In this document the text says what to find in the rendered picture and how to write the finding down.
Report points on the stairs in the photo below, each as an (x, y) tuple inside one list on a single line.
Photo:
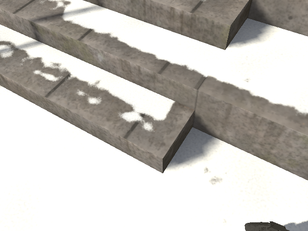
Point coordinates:
[(125, 71)]

